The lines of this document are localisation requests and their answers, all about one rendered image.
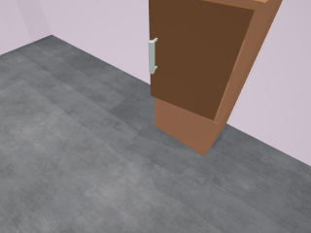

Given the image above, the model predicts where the cupboard door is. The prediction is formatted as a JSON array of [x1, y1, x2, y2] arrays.
[[149, 0, 255, 120]]

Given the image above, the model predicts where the handle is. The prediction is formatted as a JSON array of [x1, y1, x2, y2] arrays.
[[148, 38, 158, 74]]

